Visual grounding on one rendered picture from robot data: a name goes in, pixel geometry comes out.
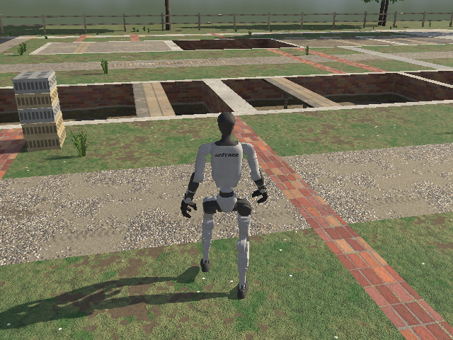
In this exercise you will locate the robot right upper arm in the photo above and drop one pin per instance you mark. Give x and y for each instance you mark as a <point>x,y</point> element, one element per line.
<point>252,160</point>

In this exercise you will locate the robot left upper arm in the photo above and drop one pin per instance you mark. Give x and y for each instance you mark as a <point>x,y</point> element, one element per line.
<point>203,150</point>

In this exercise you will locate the left robot foot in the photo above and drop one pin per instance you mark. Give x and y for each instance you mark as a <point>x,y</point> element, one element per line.
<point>205,266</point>

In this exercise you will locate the robot right hand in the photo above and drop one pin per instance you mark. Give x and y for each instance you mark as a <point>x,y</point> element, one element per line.
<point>258,193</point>

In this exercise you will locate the humanoid robot torso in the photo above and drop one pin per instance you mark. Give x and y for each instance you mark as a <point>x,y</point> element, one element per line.
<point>226,162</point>

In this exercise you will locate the robot left hand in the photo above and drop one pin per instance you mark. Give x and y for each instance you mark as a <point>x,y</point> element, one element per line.
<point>184,207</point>

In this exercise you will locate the right robot forearm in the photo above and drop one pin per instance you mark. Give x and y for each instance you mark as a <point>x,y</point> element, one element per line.
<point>261,184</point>

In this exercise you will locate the left robot forearm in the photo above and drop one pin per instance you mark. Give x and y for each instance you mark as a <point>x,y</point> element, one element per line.
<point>192,187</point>

